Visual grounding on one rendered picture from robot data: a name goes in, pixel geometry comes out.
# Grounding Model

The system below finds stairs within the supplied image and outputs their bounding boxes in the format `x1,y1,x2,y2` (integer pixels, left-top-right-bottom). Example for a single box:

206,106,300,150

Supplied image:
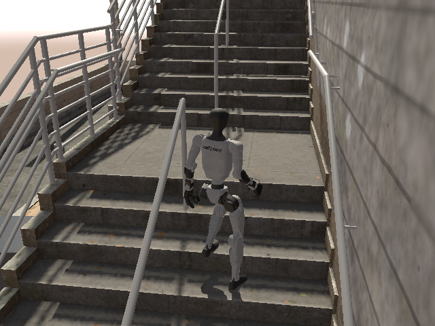
125,0,311,130
0,173,332,326

